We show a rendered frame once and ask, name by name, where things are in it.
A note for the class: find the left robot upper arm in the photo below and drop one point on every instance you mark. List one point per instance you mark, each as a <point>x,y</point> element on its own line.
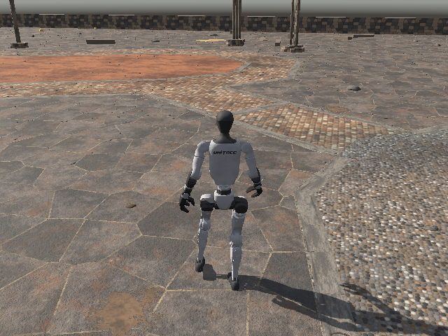
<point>202,147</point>

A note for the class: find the robot left forearm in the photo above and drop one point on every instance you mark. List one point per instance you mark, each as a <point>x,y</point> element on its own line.
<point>189,185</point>

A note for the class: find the right robot hand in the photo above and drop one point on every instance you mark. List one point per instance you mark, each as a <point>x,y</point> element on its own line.
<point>259,191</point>

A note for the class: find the right robot upper arm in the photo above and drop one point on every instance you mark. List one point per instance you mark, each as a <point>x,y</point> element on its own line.
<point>250,159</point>

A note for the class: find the robot right thigh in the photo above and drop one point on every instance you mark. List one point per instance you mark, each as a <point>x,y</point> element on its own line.
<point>238,217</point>

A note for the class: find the robot right foot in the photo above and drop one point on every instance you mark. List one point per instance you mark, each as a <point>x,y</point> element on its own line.
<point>234,284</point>

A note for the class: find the robot right forearm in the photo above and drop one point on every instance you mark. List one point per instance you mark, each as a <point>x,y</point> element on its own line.
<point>256,181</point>

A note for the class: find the left robot hand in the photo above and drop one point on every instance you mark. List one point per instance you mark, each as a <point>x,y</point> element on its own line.
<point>183,202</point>

